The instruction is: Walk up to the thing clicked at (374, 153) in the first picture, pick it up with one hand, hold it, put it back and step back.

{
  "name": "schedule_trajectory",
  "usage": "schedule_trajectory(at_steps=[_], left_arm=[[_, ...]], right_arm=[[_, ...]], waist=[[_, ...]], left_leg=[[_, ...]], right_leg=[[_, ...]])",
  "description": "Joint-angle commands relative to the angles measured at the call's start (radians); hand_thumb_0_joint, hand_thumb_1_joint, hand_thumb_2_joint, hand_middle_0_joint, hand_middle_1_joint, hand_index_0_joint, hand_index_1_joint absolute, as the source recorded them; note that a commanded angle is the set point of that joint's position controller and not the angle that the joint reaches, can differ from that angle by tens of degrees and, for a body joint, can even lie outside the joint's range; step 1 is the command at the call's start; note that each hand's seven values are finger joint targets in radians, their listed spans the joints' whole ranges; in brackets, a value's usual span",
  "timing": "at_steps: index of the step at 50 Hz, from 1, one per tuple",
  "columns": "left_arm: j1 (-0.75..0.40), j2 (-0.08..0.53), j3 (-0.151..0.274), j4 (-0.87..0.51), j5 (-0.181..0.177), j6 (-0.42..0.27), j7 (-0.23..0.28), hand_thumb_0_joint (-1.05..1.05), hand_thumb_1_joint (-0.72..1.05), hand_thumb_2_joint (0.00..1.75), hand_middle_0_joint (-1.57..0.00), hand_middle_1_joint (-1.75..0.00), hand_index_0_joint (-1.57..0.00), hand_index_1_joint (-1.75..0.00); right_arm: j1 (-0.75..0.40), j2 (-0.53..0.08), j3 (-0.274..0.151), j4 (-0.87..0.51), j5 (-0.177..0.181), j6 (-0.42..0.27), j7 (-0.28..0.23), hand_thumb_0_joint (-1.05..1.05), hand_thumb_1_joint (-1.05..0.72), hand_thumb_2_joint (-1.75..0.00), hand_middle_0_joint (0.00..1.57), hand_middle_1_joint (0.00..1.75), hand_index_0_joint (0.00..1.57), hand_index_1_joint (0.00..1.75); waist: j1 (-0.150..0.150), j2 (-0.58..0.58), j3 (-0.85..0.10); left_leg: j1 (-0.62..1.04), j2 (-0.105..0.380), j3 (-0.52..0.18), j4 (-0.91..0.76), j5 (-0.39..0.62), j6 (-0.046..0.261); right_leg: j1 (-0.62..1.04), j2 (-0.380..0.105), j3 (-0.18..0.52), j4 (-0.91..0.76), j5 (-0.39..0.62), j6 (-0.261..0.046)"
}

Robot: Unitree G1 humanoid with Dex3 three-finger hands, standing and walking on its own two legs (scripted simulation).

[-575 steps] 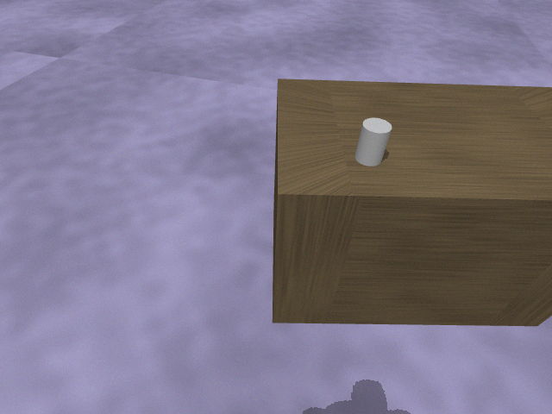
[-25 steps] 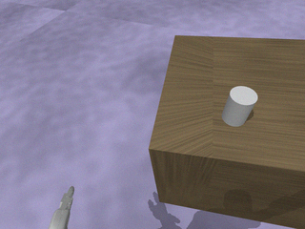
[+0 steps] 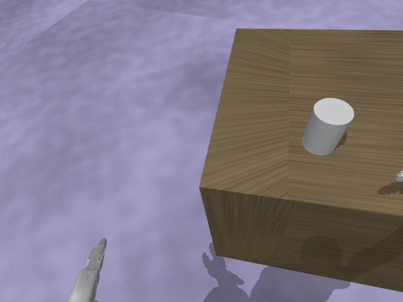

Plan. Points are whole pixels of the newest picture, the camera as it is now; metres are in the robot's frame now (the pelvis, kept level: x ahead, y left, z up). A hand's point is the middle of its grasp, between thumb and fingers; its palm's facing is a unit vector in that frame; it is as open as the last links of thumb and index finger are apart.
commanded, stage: close in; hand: right
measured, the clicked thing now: (325, 128) +0.52 -0.20 +0.03
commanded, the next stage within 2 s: rest palm in 0.60 s
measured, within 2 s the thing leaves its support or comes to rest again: neither
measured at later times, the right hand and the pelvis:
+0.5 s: hand (349, 133) +0.49 -0.23 +0.05, palm faces +0.19 +0.98 +0.02, open 17.6 cm; pelvis -0.01 +0.00 -0.02, yaw +2 degrees
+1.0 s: hand (326, 132) +0.50 -0.19 +0.04, palm faces +0.20 +0.98 +0.02, open 17.1 cm; pelvis -0.01 +0.00 -0.03, yaw +2 degrees
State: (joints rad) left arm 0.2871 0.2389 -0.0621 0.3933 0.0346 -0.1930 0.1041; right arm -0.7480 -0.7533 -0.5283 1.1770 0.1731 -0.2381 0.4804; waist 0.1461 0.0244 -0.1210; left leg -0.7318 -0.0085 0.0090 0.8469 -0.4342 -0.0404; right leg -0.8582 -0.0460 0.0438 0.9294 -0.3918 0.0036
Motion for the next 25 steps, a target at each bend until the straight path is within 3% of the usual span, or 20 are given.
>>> schedule_trajectory(at_steps=[1,2,3,4,7,8,10,11,12,14,15,16,17,19,20,21,22,23,24,25], left_arm=[[0.051,0.213,0.150,-0.197,0.008,-0.036,0.000,0.00,-0.54,0.04,-0.06,-0.06,-0.06,-0.06],[0.063,0.210,0.151,-0.181,0.014,-0.028,-0.003,0.00,-0.55,0.05,-0.06,-0.06,-0.05,-0.06],[0.044,0.202,0.154,-0.196,0.014,-0.023,-0.007,0.00,-0.57,0.05,-0.06,-0.06,-0.06,-0.06],[0.038,0.198,0.150,-0.225,0.018,-0.017,-0.011,0.00,-0.57,0.05,-0.06,-0.06,-0.06,-0.06],[-0.035,0.208,0.165,-0.351,0.024,-0.005,-0.016,0.00,-0.57,0.06,-0.06,-0.06,-0.05,-0.06],[-0.018,0.214,0.174,-0.372,0.024,0.001,-0.017,0.00,-0.56,0.05,-0.05,-0.06,-0.05,-0.06],[0.078,0.167,0.137,-0.313,0.027,0.029,-0.035,0.00,-0.56,0.05,-0.05,-0.06,-0.05,-0.06],[0.076,0.167,0.142,-0.313,0.026,0.041,-0.041,0.00,-0.55,0.05,-0.05,-0.06,-0.05,-0.06],[0.038,0.178,0.150,-0.368,0.026,0.045,-0.045,0.00,-0.55,0.04,-0.05,-0.06,-0.05,-0.06],[0.024,0.166,0.152,-0.409,0.028,0.055,-0.051,0.00,-0.54,0.04,-0.05,-0.06,-0.06,-0.05],[0.074,0.153,0.159,-0.365,0.029,0.064,-0.058,0.00,-0.54,0.04,-0.05,-0.06,-0.06,-0.06],[0.160,0.144,0.169,-0.278,0.025,0.079,-0.069,0.00,-0.54,0.04,-0.05,-0.06,-0.06,-0.06],[0.137,0.145,0.167,-0.279,0.021,0.084,-0.079,0.00,-0.53,0.04,-0.05,-0.06,-0.06,-0.06],[0.017,0.182,0.195,-0.430,0.020,0.073,-0.080,0.00,-0.54,0.03,-0.06,-0.06,-0.06,-0.05],[0.008,0.183,0.198,-0.484,0.019,0.071,-0.084,0.00,-0.54,0.03,-0.06,-0.06,-0.06,-0.05],[0.069,0.171,0.192,-0.452,0.021,0.079,-0.093,0.00,-0.54,0.04,-0.05,-0.06,-0.06,-0.05],[0.143,0.162,0.202,-0.380,0.016,0.088,-0.098,0.00,-0.53,0.03,-0.05,-0.06,-0.06,-0.05],[0.159,0.150,0.195,-0.359,0.010,0.091,-0.104,0.00,-0.54,0.03,-0.06,-0.06,-0.06,-0.05],[0.110,0.149,0.189,-0.419,0.009,0.085,-0.108,0.00,-0.54,0.04,-0.06,-0.06,-0.06,-0.06],[0.056,0.188,0.224,-0.508,0.006,0.080,-0.101,0.00,-0.54,0.03,-0.05,-0.06,-0.06,-0.05]], right_arm=[[-0.419,-0.326,-0.081,-0.323,0.013,-0.139,-0.067,0.00,0.52,-0.07,0.03,0.05,0.04,0.05],[-0.407,-0.325,-0.095,-0.304,0.007,-0.150,-0.082,0.00,0.53,-0.07,0.03,0.05,0.04,0.05],[-0.403,-0.292,-0.077,-0.279,-0.002,-0.160,-0.093,0.00,0.54,-0.04,0.04,0.04,0.04,0.04],[-0.371,-0.311,-0.109,-0.261,-0.011,-0.169,-0.112,0.00,0.54,-0.04,0.05,0.04,0.04,0.04],[-0.506,-0.284,-0.092,-0.398,-0.035,-0.211,-0.165,0.00,0.56,-0.04,0.04,0.04,0.04,0.04],[-0.492,-0.290,-0.106,-0.393,-0.043,-0.215,-0.185,0.00,0.56,-0.04,0.04,0.04,0.04,0.04],[-0.310,-0.161,-0.070,-0.200,-0.056,-0.191,-0.217,0.00,0.57,-0.04,0.03,0.05,0.03,0.05],[-0.311,-0.123,-0.049,-0.189,-0.062,-0.186,-0.235,0.00,0.56,-0.04,0.04,0.04,0.04,0.04],[-0.404,-0.202,-0.083,-0.328,-0.075,-0.201,-0.260,0.00,0.57,-0.03,0.04,0.04,0.04,0.04],[-0.539,-0.258,-0.088,-0.482,-0.099,-0.212,-0.288,0.00,0.55,-0.02,0.05,0.04,0.04,0.04],[-0.475,-0.176,-0.043,-0.346,-0.107,-0.200,-0.292,0.00,0.56,-0.03,0.04,0.04,0.04,0.04],[-0.318,-0.052,0.003,-0.184,-0.104,-0.176,-0.296,0.00,0.55,-0.04,0.04,0.04,0.03,0.04],[-0.241,0.032,0.041,-0.081,-0.104,-0.166,-0.303,0.00,0.56,-0.04,0.04,0.04,0.03,0.04],[-0.431,-0.129,-0.035,-0.314,-0.120,-0.196,-0.332,0.00,0.56,-0.05,0.03,0.05,0.04,0.05],[-0.506,-0.169,-0.054,-0.397,-0.120,-0.200,-0.334,0.00,0.59,-0.04,0.03,0.05,0.03,0.05],[-0.451,-0.065,-0.002,-0.277,-0.115,-0.186,-0.331,0.00,0.57,-0.04,0.03,0.05,0.03,0.05],[-0.365,0.007,0.016,-0.187,-0.104,-0.174,-0.327,0.00,0.56,-0.04,0.04,0.05,0.04,0.05],[-0.333,0.033,0.030,-0.125,-0.104,-0.171,-0.327,0.00,0.54,-0.05,0.04,0.05,0.04,0.05],[-0.380,0.007,0.019,-0.218,-0.104,-0.183,-0.329,0.00,0.53,-0.05,0.04,0.05,0.04,0.05],[-0.461,-0.087,-0.023,-0.328,-0.114,-0.193,-0.337,0.00,0.52,-0.04,0.04,0.04,0.04,0.04]], waist=[[0.010,-0.273,-0.508],[0.003,-0.271,-0.513],[0.010,-0.269,-0.502],[0.002,-0.250,-0.516],[0.002,-0.305,-0.668],[-0.004,-0.314,-0.699],[-0.004,-0.288,-0.575],[0.013,-0.253,-0.523],[-0.012,-0.320,-0.603],[-0.025,-0.403,-0.698],[0.004,-0.356,-0.585],[0.030,-0.279,-0.410],[0.050,-0.178,-0.289],[0.022,-0.219,-0.470],[0.022,-0.267,-0.546],[0.042,-0.215,-0.482],[0.069,-0.163,-0.374],[0.073,-0.142,-0.296],[0.059,-0.165,-0.393],[0.055,-0.163,-0.512]], left_leg=[[-0.035,-0.030,0.021,-0.009,0.323,0.047],[-0.047,-0.032,0.024,0.007,0.328,0.047],[-0.072,-0.033,0.023,0.019,0.318,0.049],[-0.052,-0.033,0.023,0.026,0.327,0.048],[-0.024,-0.038,0.024,0.055,0.342,0.053],[-0.014,-0.041,0.026,0.059,0.352,0.053],[-0.026,-0.048,0.035,0.048,0.342,0.052],[-0.035,-0.049,0.039,0.046,0.341,0.052],[-0.004,-0.042,0.029,0.048,0.358,0.052],[0.005,-0.047,0.034,0.060,0.375,0.058],[-0.025,-0.049,0.034,0.053,0.363,0.055],[-0.056,-0.049,0.039,0.043,0.339,0.052],[-0.074,-0.048,0.038,0.033,0.319,0.046],[-0.013,-0.037,0.013,0.035,0.342,0.040],[-0.010,-0.042,0.019,0.043,0.334,0.044],[-0.021,-0.047,0.020,0.036,0.326,0.042],[-0.064,-0.049,0.030,0.036,0.298,0.041],[-0.099,-0.051,0.037,0.040,0.262,0.043],[-0.058,-0.044,0.026,0.045,0.299,0.038],[-0.029,-0.043,0.024,0.048,0.319,0.036]], right_leg=[[0.462,0.004,0.006,-0.016,0.428,-0.006],[0.461,0.002,0.008,0.001,0.459,-0.003],[0.442,0.000,0.009,0.013,0.461,-0.002],[0.420,0.001,0.009,0.025,0.454,-0.003],[0.470,-0.005,0.012,0.045,0.483,0.002],[0.492,-0.006,0.011,0.054,0.502,0.002],[0.432,-0.002,0.006,0.047,0.502,0.005],[0.381,-0.002,0.008,0.039,0.465,0.003],[0.407,-0.004,0.002,0.038,0.469,0.006],[0.504,-0.012,-0.002,0.042,0.531,0.017],[0.460,-0.009,-0.009,0.042,0.490,0.012],[0.361,-0.006,-0.009,0.032,0.420,0.004],[0.248,-0.005,-0.006,0.025,0.345,-0.007],[0.282,-0.007,-0.014,0.038,0.325,-0.015],[0.359,-0.012,-0.012,0.033,0.347,-0.010],[0.321,-0.007,-0.016,0.036,0.314,-0.016],[0.273,-0.010,-0.009,0.036,0.275,-0.019],[0.231,-0.009,-0.004,0.024,0.245,-0.017],[0.248,-0.007,-0.005,0.037,0.273,-0.022],[0.309,-0.013,-0.004,0.048,0.300,-0.025]])
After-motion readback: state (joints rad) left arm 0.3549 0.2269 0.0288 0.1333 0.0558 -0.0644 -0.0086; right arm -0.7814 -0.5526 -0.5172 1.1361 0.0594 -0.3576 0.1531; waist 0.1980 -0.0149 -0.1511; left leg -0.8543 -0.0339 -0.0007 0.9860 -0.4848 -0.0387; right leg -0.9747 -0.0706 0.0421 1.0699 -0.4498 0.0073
